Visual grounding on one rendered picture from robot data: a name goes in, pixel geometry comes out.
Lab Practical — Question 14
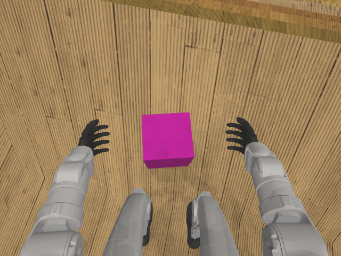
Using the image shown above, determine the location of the robot right forearm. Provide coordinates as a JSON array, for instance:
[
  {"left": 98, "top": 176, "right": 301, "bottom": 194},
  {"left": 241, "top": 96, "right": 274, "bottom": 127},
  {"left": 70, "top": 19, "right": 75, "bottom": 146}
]
[{"left": 244, "top": 142, "right": 328, "bottom": 256}]

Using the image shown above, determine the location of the robot left hand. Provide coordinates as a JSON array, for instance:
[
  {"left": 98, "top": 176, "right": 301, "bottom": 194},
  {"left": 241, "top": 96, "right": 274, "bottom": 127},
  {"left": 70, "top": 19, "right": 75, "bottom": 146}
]
[{"left": 78, "top": 119, "right": 110, "bottom": 156}]

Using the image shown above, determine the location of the left robot upper arm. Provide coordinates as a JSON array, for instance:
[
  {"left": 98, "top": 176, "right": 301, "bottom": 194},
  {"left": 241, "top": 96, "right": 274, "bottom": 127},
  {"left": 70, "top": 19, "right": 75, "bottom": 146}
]
[{"left": 21, "top": 230, "right": 84, "bottom": 256}]

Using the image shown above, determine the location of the robot left forearm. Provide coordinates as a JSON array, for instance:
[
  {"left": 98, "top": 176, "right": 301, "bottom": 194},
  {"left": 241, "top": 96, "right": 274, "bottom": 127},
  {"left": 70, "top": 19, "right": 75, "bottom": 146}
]
[{"left": 19, "top": 146, "right": 94, "bottom": 256}]

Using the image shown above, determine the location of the robot right hand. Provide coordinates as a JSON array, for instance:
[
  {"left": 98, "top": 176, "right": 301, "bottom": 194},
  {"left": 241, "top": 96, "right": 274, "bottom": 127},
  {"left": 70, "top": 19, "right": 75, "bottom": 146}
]
[{"left": 225, "top": 117, "right": 258, "bottom": 154}]

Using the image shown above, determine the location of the robot left foot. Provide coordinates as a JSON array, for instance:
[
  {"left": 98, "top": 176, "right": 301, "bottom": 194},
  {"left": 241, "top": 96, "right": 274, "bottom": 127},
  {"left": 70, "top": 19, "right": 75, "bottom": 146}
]
[{"left": 142, "top": 203, "right": 153, "bottom": 246}]

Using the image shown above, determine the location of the right robot upper arm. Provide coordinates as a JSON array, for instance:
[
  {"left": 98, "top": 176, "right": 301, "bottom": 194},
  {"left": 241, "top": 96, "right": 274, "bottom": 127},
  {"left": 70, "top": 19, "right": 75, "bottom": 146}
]
[{"left": 262, "top": 222, "right": 327, "bottom": 256}]

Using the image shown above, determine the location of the carton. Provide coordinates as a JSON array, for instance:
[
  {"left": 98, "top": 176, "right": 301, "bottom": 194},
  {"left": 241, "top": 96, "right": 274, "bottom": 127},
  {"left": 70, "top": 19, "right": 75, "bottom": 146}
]
[{"left": 142, "top": 112, "right": 194, "bottom": 169}]

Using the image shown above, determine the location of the robot left thigh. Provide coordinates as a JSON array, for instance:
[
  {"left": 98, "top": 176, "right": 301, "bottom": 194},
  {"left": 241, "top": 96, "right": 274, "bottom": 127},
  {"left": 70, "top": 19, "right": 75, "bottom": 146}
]
[{"left": 102, "top": 193, "right": 151, "bottom": 256}]

